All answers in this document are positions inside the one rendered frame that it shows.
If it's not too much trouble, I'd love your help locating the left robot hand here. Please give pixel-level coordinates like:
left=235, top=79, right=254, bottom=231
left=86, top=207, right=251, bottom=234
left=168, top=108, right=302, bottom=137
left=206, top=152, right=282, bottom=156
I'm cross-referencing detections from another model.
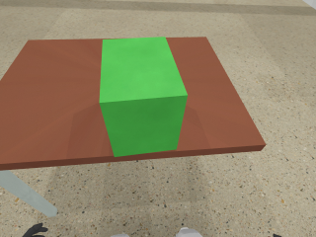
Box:
left=22, top=223, right=48, bottom=237

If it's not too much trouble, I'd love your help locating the table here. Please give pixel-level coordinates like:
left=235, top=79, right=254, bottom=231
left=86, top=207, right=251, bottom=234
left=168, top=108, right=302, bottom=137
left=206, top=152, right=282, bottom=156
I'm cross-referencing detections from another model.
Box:
left=0, top=37, right=267, bottom=217

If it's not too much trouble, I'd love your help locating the carton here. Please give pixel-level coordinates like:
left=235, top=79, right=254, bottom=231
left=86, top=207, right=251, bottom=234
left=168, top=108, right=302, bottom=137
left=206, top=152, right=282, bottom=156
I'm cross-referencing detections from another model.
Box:
left=99, top=37, right=188, bottom=157

